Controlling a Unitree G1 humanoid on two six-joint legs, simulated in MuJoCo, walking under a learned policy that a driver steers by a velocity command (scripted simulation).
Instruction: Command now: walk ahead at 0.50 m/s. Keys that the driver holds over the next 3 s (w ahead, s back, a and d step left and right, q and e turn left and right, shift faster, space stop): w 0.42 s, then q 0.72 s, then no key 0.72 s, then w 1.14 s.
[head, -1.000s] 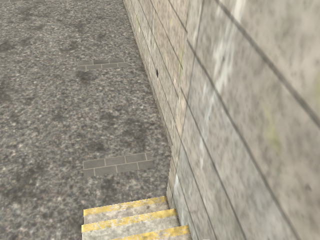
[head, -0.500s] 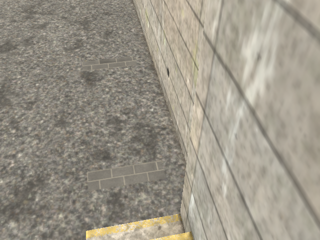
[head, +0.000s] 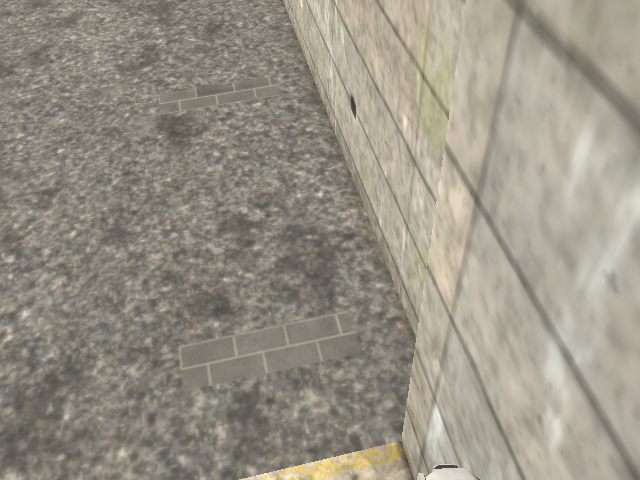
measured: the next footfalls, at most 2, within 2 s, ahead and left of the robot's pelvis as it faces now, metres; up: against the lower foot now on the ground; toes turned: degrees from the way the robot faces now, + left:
right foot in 0.18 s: +0.23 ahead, -0.11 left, -0.20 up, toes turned +0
left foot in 0.64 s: +0.44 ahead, +0.12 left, -0.41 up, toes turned +23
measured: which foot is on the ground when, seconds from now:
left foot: down 0.00-0.20, up 0.22-0.62, down 0.64-1.00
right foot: up 0.00-0.16, down 0.18-0.64, up 0.66-1.00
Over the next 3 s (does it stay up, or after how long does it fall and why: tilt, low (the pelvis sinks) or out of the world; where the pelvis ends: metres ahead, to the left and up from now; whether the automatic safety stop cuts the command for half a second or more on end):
stays up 0.85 0.17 -0.71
